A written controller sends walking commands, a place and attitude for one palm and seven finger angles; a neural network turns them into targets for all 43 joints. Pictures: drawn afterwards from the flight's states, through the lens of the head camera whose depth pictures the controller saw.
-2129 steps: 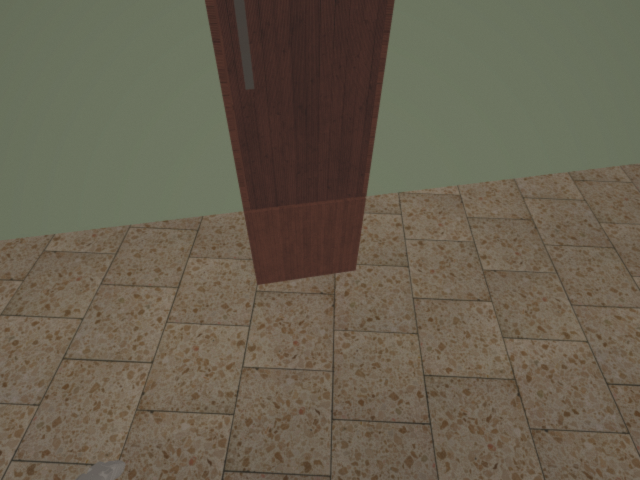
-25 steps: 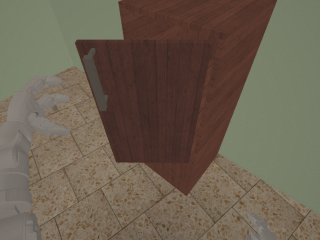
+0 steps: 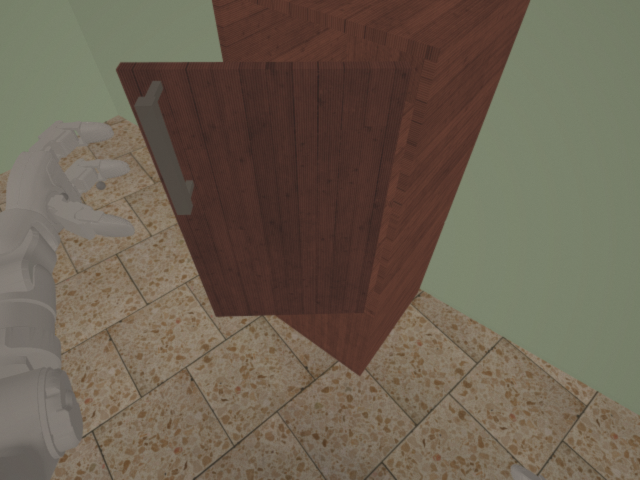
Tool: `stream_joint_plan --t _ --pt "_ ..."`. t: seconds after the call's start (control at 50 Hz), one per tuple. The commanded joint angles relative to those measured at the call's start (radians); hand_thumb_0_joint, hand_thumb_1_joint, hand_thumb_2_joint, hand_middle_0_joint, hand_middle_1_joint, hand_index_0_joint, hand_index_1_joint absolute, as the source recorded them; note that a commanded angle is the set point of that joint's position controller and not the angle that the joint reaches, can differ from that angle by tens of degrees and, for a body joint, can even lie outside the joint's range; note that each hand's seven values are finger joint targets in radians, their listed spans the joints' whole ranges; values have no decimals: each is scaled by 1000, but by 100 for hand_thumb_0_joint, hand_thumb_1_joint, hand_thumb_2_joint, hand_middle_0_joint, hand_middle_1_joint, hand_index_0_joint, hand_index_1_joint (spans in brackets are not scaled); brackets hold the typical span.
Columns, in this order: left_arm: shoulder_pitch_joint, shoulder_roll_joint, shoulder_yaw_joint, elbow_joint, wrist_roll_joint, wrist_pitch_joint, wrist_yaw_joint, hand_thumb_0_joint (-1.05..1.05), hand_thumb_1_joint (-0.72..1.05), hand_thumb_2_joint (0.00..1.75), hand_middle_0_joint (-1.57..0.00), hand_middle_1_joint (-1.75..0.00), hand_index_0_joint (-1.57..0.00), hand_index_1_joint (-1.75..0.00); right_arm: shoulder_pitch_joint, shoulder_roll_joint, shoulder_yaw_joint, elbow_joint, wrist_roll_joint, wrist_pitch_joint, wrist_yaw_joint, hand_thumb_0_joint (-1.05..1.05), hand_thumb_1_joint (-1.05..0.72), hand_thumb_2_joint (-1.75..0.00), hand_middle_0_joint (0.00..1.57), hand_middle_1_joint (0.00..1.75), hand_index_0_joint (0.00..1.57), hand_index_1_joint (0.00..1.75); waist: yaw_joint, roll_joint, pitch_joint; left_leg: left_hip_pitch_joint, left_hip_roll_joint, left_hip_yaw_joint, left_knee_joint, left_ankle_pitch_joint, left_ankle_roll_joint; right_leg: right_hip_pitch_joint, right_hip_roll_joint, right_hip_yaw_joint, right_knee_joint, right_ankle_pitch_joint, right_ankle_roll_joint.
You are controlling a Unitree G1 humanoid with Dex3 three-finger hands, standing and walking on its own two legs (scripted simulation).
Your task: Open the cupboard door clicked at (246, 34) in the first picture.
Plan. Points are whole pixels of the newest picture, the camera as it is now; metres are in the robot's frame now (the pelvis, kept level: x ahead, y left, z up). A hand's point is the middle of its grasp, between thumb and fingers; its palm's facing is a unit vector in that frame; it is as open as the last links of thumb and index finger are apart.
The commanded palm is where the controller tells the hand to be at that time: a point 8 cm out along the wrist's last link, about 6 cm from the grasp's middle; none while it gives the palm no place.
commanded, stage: move the hooked fingers beside the handle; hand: left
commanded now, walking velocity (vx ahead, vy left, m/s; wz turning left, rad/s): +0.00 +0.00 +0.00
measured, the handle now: (171, 153) +0.49 +0.20 +0.15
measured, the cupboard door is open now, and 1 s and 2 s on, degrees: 39 39 39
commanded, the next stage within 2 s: slide the fingers in behind the handle in 0.96 s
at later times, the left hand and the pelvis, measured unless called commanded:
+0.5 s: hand (105, 182) +0.43 +0.26 +0.16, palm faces +0.08 -1.00 -0.02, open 14.0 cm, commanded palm +0.40 +0.31 +0.16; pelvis +0.01 +0.00 +0.00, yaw -1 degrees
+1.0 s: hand (109, 181) +0.43 +0.26 +0.16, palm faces +0.07 -1.00 +0.00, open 14.0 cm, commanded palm +0.40 +0.31 +0.16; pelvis +0.01 +0.00 +0.00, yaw +0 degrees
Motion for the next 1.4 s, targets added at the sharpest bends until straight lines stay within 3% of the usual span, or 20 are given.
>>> stream_joint_plan --t 0.0,0.08,0.24,0.28,0.3,0.36,0.4,0.46,0.5,0.56,0.66,0.7,0.76,0.84,0.9,0.98,1.14,1.26,1.34,1.38 --pt "-474 304 42 -157 -22 -77 -13 0 -50 30 -30 -120 -30 -120 19 -163 -62 -101 -2 -25 -14 0 -90 -90 20 30 20 30 -7 23 -263 236 -24 -58 -29 198 34 -55 35 22 -65 265 -26" --pt "-534 302 36 -188 -13 -107 -4 0 -50 30 -30 -120 -30 -120 37 -163 -68 -92 -8 -20 -11 0 -90 -90 20 30 20 30 -11 81 -331 286 -22 -73 -19 241 28 -70 39 21 -50 280 -29" --pt "-430 305 60 -163 -10 -99 7 0 -50 30 -30 -120 -30 -120 40 -160 -69 -111 -8 4 2 0 -90 -90 20 30 20 30 14 53 -354 259 -24 -56 -11 306 33 -25 41 23 -34 364 -25" --pt "-408 346 106 -176 -12 -99 12 0 -50 30 -30 -120 -30 -120 36 -161 -72 -119 -8 6 4 0 -90 -90 20 30 20 30 24 54 -354 244 -25 -55 -12 295 32 -10 40 24 -32 364 -25" --pt "-382 377 131 -183 -15 -102 14 0 -50 30 -30 -120 -30 -120 42 -166 -73 -119 -9 11 3 0 -90 -90 20 30 20 30 30 9 -359 231 -23 -51 -10 306 37 18 39 23 -31 383 -25" --pt "-349 342 114 -246 -17 -97 8 0 -50 30 -30 -120 -30 -120 22 -154 -73 -142 -4 10 6 0 -90 -90 20 30 20 30 33 60 -357 256 -23 -49 -12 333 35 8 41 21 -27 398 -25" --pt "-379 307 79 -268 -27 -92 2 0 -50 30 -30 -120 -30 -120 20 -152 -73 -139 -1 12 3 0 -90 -90 20 30 20 30 13 34 -331 259 -20 -45 -10 319 39 -3 42 20 -37 389 -23" --pt "-408 263 42 -286 -30 -74 -3 0 -50 30 -30 -120 -30 -120 5 -148 -68 -138 2 8 -1 0 -90 -90 20 30 20 30 3 88 -308 277 -24 -52 -17 279 34 -46 44 19 -47 339 -25" --pt "-417 276 48 -242 -33 -64 0 0 -50 30 -30 -120 -30 -120 13 -153 -68 -124 2 9 -8 0 -90 -90 20 30 20 30 -4 30 -280 254 -22 -53 -17 239 37 -54 43 18 -56 306 -25" --pt "-509 271 23 -195 -24 -66 1 0 -50 30 -30 -120 -30 -120 18 -157 -64 -104 0 6 -16 0 -90 -90 20 30 20 30 -25 29 -269 248 -25 -58 -15 204 36 -84 41 22 -58 278 -23" --pt "-540 257 7 -242 -17 -110 8 0 -50 30 -30 -120 -30 -120 8 -149 -61 -106 -6 0 -11 0 -90 -90 20 30 20 30 -14 99 -370 322 -25 -74 0 286 28 -59 37 22 -36 328 -31" --pt "-480 266 18 -172 -26 -97 6 0 -50 30 -30 -120 -30 -120 16 -154 -59 -101 -4 6 -9 0 -90 -90 20 30 20 30 -8 39 -335 284 -21 -70 -1 274 31 -51 37 18 -41 324 -30" --pt "-452 289 45 -118 -21 -76 7 0 -50 30 -30 -120 -30 -120 6 -157 -58 -112 -1 9 -6 0 -90 -90 20 30 20 30 6 39 -293 230 -28 -61 -9 238 31 -54 34 22 -40 318 -26" --pt "-433 320 69 -214 -12 -93 16 0 -50 30 -30 -120 -30 -120 5 -153 -62 -137 -4 15 1 0 -90 -90 20 30 20 30 20 59 -363 268 -25 -66 -3 312 30 -17 37 22 -26 367 -28" --pt "-428 295 60 -223 -32 -97 14 0 -50 30 -30 -120 -30 -120 6 -154 -66 -134 -2 16 -2 0 -90 -90 20 30 20 30 8 11 -335 259 -19 -61 -6 288 34 -19 39 18 -37 350 -26" --pt "-442 295 54 -242 -22 -90 9 0 -50 30 -30 -120 -30 -120 3 -152 -64 -131 -1 14 -5 0 -90 -90 20 30 20 30 6 79 -324 267 -22 -64 -14 268 29 -43 40 19 -38 321 -28" --pt "-461 239 13 -231 -35 -75 13 0 -50 30 -30 -120 -30 -120 6 -153 -64 -112 -1 7 -8 0 -90 -90 20 30 20 30 -8 39 -301 258 -22 -65 -20 229 32 -59 42 18 -52 290 -26" --pt "-460 215 4 -270 -27 -78 45 0 -50 30 -30 -120 -30 -120 -5 -144 -63 -118 -3 2 -3 0 -90 -90 20 30 20 30 2 76 -321 280 -21 -71 -20 240 27 -59 40 16 -46 283 -30" --pt "-451 150 -40 -307 -25 -71 73 0 -50 30 -30 -120 -30 -120 -17 -136 -61 -124 -2 -1 3 0 -90 -90 20 30 20 30 2 65 -320 293 -19 -75 -24 258 24 -58 41 11 -42 290 -30" --pt "-441 163 -16 -294 -27 -62 92 0 -50 30 -30 -120 -30 -120 -19 -138 -64 -119 -2 -2 3 0 -90 -90 20 30 20 30 8 42 -307 287 -18 -78 -27 241 23 -59 41 11 -46 277 -29"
